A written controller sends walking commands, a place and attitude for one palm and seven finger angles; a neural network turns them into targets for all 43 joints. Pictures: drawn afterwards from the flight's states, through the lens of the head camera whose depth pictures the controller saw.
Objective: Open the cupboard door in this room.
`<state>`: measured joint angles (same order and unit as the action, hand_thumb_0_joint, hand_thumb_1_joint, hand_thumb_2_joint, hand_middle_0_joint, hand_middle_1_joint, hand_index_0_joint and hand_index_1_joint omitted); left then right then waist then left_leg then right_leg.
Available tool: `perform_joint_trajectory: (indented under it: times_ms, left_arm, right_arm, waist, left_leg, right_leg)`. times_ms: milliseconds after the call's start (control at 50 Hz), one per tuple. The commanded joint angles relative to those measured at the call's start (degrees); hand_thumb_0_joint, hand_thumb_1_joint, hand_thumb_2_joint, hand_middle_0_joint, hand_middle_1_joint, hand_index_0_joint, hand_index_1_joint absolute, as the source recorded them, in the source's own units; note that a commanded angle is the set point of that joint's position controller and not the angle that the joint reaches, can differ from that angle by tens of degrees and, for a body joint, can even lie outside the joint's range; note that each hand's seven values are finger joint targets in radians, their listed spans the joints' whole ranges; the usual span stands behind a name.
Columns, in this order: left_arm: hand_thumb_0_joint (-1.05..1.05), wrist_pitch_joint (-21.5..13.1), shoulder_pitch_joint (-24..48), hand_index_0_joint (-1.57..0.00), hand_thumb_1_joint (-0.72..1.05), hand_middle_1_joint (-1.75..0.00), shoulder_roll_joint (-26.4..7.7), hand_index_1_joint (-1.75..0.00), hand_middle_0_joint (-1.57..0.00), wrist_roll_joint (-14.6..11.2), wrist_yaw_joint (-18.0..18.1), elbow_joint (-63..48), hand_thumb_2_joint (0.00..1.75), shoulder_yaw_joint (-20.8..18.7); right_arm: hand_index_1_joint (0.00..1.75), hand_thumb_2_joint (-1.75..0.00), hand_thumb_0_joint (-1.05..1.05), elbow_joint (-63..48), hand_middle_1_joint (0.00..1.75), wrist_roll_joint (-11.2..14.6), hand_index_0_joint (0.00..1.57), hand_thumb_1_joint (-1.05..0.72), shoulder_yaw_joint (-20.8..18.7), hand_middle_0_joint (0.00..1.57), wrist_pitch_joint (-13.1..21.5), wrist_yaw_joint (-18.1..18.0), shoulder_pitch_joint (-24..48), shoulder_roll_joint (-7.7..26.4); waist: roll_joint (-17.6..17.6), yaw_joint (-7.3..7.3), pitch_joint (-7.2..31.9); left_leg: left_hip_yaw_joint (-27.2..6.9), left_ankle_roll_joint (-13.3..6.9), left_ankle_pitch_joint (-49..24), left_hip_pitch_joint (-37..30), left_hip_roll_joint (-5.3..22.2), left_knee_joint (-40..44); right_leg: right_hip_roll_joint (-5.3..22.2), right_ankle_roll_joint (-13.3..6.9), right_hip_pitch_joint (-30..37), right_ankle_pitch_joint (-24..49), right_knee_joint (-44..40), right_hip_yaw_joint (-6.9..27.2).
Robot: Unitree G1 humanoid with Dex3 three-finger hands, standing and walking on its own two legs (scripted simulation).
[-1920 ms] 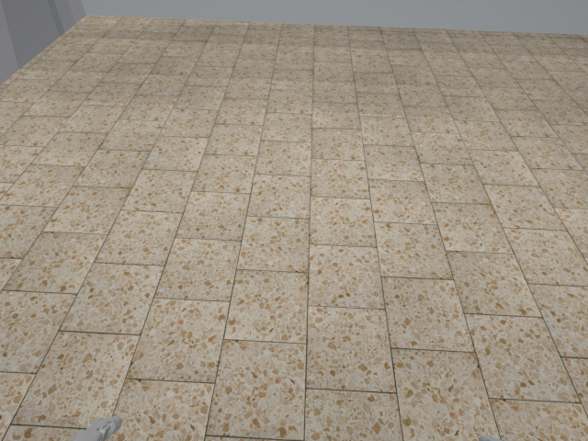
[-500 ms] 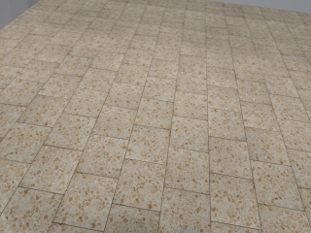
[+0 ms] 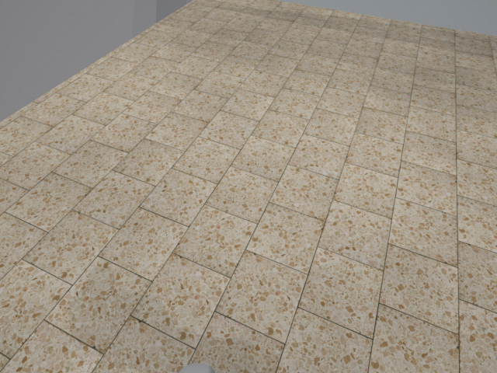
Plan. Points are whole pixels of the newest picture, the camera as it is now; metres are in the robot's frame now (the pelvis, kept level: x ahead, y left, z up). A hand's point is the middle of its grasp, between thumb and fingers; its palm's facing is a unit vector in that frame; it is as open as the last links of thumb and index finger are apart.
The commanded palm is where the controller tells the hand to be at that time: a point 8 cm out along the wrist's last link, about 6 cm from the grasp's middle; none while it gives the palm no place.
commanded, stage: turn or walk to find it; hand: left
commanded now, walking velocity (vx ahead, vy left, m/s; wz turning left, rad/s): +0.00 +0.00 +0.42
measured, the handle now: out of the picture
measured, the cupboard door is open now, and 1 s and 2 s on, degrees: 0 0 0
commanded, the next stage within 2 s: stand and wait in 0.90 s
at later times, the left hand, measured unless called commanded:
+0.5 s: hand out of the picture +0.02 +0.26 -0.16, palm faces +0.21 -0.95 -0.25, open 7.4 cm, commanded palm none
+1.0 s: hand out of the picture -0.09 +0.19 -0.16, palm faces +0.43 -0.87 -0.23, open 7.4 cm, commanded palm none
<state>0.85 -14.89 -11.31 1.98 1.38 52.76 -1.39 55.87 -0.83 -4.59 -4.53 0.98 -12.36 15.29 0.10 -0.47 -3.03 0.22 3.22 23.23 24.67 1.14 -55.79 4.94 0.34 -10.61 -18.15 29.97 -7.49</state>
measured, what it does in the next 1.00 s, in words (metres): steps on the spot, turning left: left foot, then right foot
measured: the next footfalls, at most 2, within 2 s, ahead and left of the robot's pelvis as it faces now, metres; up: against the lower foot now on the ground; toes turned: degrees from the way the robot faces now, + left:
left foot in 0.10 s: +0.02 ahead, +0.13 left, +0.00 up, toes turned +7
right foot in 0.66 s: +0.02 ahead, -0.08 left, +0.00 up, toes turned +13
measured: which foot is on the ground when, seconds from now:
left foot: up 0.00-0.08, down 0.10-0.66, up 0.68-1.00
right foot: down 0.00-0.12, up 0.14-0.64, down 0.66-1.00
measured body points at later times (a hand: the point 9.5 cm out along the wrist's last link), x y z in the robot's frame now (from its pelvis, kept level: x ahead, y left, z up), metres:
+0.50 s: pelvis -0.03 +0.04 +0.01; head -0.01 +0.06 +0.45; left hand +0.01 +0.31 -0.14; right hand +0.07 -0.19 -0.14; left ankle -0.02 +0.13 -0.74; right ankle -0.01 -0.11 -0.68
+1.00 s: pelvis -0.06 +0.00 +0.00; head -0.03 +0.00 +0.45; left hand -0.11 +0.24 -0.14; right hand +0.08 -0.23 -0.15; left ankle -0.15 +0.12 -0.68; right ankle -0.02 -0.09 -0.74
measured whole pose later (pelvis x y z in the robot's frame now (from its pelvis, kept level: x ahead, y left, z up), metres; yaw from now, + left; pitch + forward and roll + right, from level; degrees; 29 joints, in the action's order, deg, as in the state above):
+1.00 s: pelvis -0.06 +0.00 +0.00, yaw +25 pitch +0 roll +1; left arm 0.6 -14.6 -9.5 1.9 1.3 53.5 -1.7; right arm 58.1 -1.1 -4.5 -4.8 0.7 -13.7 14.2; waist -0.5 0.3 -3.4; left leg -0.3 3.6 23.9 22.4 2.5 -54.5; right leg 4.9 -1.2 -12.5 -15.8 28.8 -11.1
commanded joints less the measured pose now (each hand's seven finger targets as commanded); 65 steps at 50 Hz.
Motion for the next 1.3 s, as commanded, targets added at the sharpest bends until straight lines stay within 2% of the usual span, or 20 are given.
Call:
perform_joint_trajectory:
  times_ms: [0,60,100,120,200,260,440,580,600,640,660,720,760,880,960,1020,1060,1100,1120,1280]
  left_arm:
    - [0.00,-0.8,-3.8,-0.20,0.90,-0.30,-13.8,-0.30,-0.20,0.1,0.9,-2.1,0.90,-3.9]
    - [0.00,-0.4,-1.6,-0.20,0.90,-0.30,-13.1,-0.30,-0.20,-0.8,0.6,-2.0,0.90,-3.9]
    - [0.00,0.4,-0.9,-0.20,0.90,-0.30,-6.7,-0.30,-0.20,-1.1,0.4,-5.1,0.90,-2.3]
    - [0.00,1.1,0.9,-0.20,0.90,-0.30,-8.2,-0.30,-0.20,-0.9,0.6,-5.1,0.90,-2.6]
    - [0.00,1.2,2.5,-0.20,0.90,-0.30,-7.7,-0.30,-0.20,-0.8,-0.3,-2.3,0.90,-3.2]
    - [0.00,1.2,0.8,-0.20,0.90,-0.30,-7.3,-0.30,-0.20,-0.9,-0.6,-1.3,0.90,-3.3]
    - [0.00,1.5,6.1,-0.20,0.90,-0.30,-6.2,-0.30,-0.20,-1.1,0.0,-3.7,0.90,-3.3]
    - [0.00,0.3,0.8,-0.20,0.90,-0.30,-5.8,-0.30,-0.20,-1.7,0.5,-3.7,0.90,-3.2]
    - [0.00,-0.2,-0.9,-0.20,0.90,-0.30,-7.1,-0.30,-0.20,-1.5,0.7,-3.5,0.90,-3.4]
    - [0.00,-0.8,-1.4,-0.20,0.90,-0.30,-15.0,-0.30,-0.20,-0.4,1.1,-4.4,0.90,-4.7]
    - [0.00,-0.3,0.4,-0.20,0.90,-0.30,-14.2,-0.30,-0.20,-0.9,1.2,-5.4,0.90,-4.4]
    - [0.00,-0.8,7.6,-0.20,0.90,-0.30,-9.2,-0.30,-0.20,-1.1,0.9,-6.5,0.90,-3.1]
    - [0.00,-1.2,6.9,-0.20,0.90,-0.30,-7.9,-0.30,-0.20,-1.0,0.8,-6.0,0.90,-2.9]
    - [0.00,-1.2,-0.2,-0.20,0.90,-0.30,-9.2,-0.30,-0.20,-0.5,0.9,-3.4,0.90,-3.3]
    - [0.00,-1.4,-4.1,-0.20,0.90,-0.30,-10.5,-0.30,-0.20,0.1,0.8,-0.7,0.90,-3.7]
    - [0.00,-1.3,-4.1,-0.20,0.90,-0.30,-11.2,-0.30,-0.20,-0.1,0.8,0.9,0.90,-3.6]
    - [0.00,-0.9,-1.9,-0.20,0.90,-0.30,-9.5,-0.30,-0.20,-1.0,0.8,1.7,0.90,-3.2]
    - [0.00,-0.3,-3.5,-0.20,0.90,-0.30,-3.5,-0.30,-0.20,-1.5,0.6,0.4,0.90,-1.4]
    - [0.00,0.2,-1.8,-0.20,0.90,-0.30,-4.2,-0.30,-0.20,-1.1,0.9,1.2,0.90,-1.3]
    - [0.00,0.9,-0.1,-0.20,0.90,-0.30,-3.9,-0.30,-0.20,-1.3,0.0,4.7,0.90,-1.4]
  right_arm:
    - [0.30,-0.90,0.00,-5.6,0.30,0.4,0.20,-0.90,0.3,0.20,2.4,-0.2,5.2,1.6]
    - [0.30,-0.90,0.00,-3.8,0.30,0.4,0.20,-0.90,0.0,0.20,3.5,-0.3,-1.6,4.2]
    - [0.30,-0.90,0.00,-3.1,0.30,0.4,0.20,-0.90,-2.1,0.20,4.0,-1.0,-6.4,13.7]
    - [0.30,-0.90,0.00,-2.6,0.30,0.1,0.20,-0.90,-2.0,0.20,3.5,-1.2,-7.0,13.1]
    - [0.30,-0.90,0.00,-4.1,0.30,-0.2,0.20,-0.90,-0.3,0.20,4.2,-2.4,-0.3,7.7]
    - [0.30,-0.90,0.00,-4.2,0.30,0.1,0.20,-0.90,-0.3,0.20,4.7,-2.5,-0.6,7.3]
    - [0.30,-0.90,0.00,-4.0,0.30,-0.6,0.20,-0.90,-1.1,0.20,3.9,-2.2,-3.0,7.4]
    - [0.30,-0.90,0.00,-4.8,0.30,-0.5,0.20,-0.90,-1.5,0.20,3.3,-1.7,-1.2,7.2]
    - [0.30,-0.90,0.00,-5.0,0.30,-0.1,0.20,-0.90,-1.4,0.20,3.3,-1.5,-0.9,6.2]
    - [0.30,-0.90,0.00,-6.9,0.30,0.0,0.20,-0.90,-0.9,0.20,3.2,-1.3,-2.0,1.6]
    - [0.30,-0.90,0.00,-6.4,0.30,-0.6,0.20,-0.90,-1.9,0.20,2.6,-1.3,-1.4,4.4]
    - [0.30,-0.90,0.00,-2.9,0.30,-0.8,0.20,-0.90,-1.9,0.20,1.0,-0.2,-3.6,3.4]
    - [0.30,-0.90,0.00,-2.0,0.30,-0.6,0.20,-0.90,-1.7,0.20,0.9,0.1,-5.3,2.3]
    - [0.30,-0.90,0.00,-2.9,0.30,-0.6,0.20,-0.90,-1.0,0.20,0.9,-0.1,0.1,1.8]
    - [0.30,-0.90,0.00,-3.0,0.30,0.1,0.20,-0.90,0.2,0.20,2.0,-0.6,2.9,0.0]
    - [0.30,-0.90,0.00,-1.5,0.30,0.5,0.20,-0.90,0.9,0.20,2.9,-1.2,0.2,-0.6]
    - [0.30,-0.90,0.00,0.6,0.30,0.5,0.20,-0.90,1.0,0.20,3.8,-1.3,-4.4,0.5]
    - [0.30,-0.90,0.00,0.6,0.30,0.0,0.20,-0.90,-0.1,0.20,4.6,-2.0,-5.1,7.9]
    - [0.30,-0.90,0.00,0.7,0.30,-0.3,0.20,-0.90,0.1,0.20,4.1,-2.2,-4.0,7.6]
    - [0.30,-0.90,0.00,1.4,0.30,0.1,0.20,-0.90,1.0,0.20,4.7,-3.4,-0.9,4.9]
  waist:
    - [12.3,3.04,2.5]
    - [6.9,-0.88,7.1]
    - [-18.8,-2.49,10.1]
    - [-10.7,-3.21,9.5]
    - [-8.3,-0.55,4.1]
    - [-7.3,-0.01,5.5]
    - [-6.5,-1.69,2.4]
    - [-6.1,1.04,5.8]
    - [-3.1,2.14,6.4]
    - [19.4,2.58,4.8]
    - [12.2,2.22,3.9]
    - [7.6,-1.71,-1.8]
    - [6.7,-2.06,-1.7]
    - [8.8,1.56,-0.8]
    - [10.3,3.53,3.1]
    - [11.3,2.26,7.0]
    - [6.6,-0.54,8.3]
    - [-15.6,-0.30,8.0]
    - [-11.8,-1.00,6.4]
    - [-6.6,-0.15,1.5]
  left_leg:
    - [3.9,-0.4,2.7,-1.5,-1.0,13.4]
    - [2.9,-1.7,-13.6,-16.4,0.0,32.5]
    - [-22.6,-12.2,-53.8,-27.8,21.9,35.0]
    - [-17.4,-15.3,-49.5,-23.7,22.4,33.7]
    - [-11.9,-11.7,-40.2,-18.5,12.9,35.6]
    - [-10.5,-11.5,-40.3,-20.6,11.2,36.1]
    - [-19.9,-14.0,-25.4,-15.9,11.5,38.8]
    - [-21.7,-11.3,-24.7,-7.8,7.8,33.3]
    - [-19.6,-8.8,-19.5,-3.3,5.4,30.4]
    - [-3.9,-1.6,8.0,11.6,-6.7,7.5]
    - [-5.7,-1.9,8.3,7.8,-4.0,-2.0]
    - [-4.2,-1.1,-1.9,6.2,-1.5,-13.2]
    - [-2.8,-0.3,-4.9,6.5,-0.9,-14.5]
    - [-0.8,1.1,-1.5,7.0,1.2,-6.1]
    - [1.5,0.4,4.3,1.4,0.6,9.1]
    - [3.8,-0.4,-0.1,-6.5,-0.8,20.8]
    - [2.9,-1.3,-14.9,-18.2,0.6,35.1]
    - [-15.5,-9.5,-47.0,-27.1,19.2,35.8]
    - [-12.1,-12.7,-44.8,-21.5,20.1,36.0]
    - [-8.2,-12.5,-50.6,-22.3,13.3,36.1]
  right_leg:
    - [13.8,-8.4,5.1,33.7,-4.5,8.7]
    - [11.1,-2.7,0.1,28.9,6.5,3.4]
    - [0.1,4.1,-21.0,-19.8,26.9,1.5]
    - [1.2,2.9,-18.4,-18.8,32.3,5.4]
    - [1.3,3.9,-20.6,-6.3,36.5,7.1]
    - [0.7,4.7,-20.3,-3.3,35.0,6.6]
    - [-0.9,4.6,-16.6,-6.2,22.8,7.4]
    - [-3.8,2.8,0.8,1.9,-0.9,6.5]
    - [-2.0,2.5,7.2,6.5,-8.4,7.6]
    - [21.3,-6.8,10.6,8.0,-16.5,30.3]
    - [22.7,-9.4,1.9,8.2,-16.4,26.4]
    - [12.3,-6.6,-6.1,2.9,-16.6,15.0]
    - [10.7,-5.9,-5.0,6.2,-15.6,10.6]
    - [13.4,-7.9,1.6,10.2,-14.1,9.9]
    - [14.4,-9.6,7.0,26.3,-9.3,9.8]
    - [13.0,-8.1,7.8,34.8,-4.8,8.3]
    - [9.5,-3.7,1.9,27.8,1.1,4.8]
    - [0.8,2.5,-14.9,-11.2,13.1,0.5]
    - [0.5,1.9,-11.8,-16.0,19.2,3.7]
    - [0.4,3.7,-13.4,-7.6,20.5,5.3]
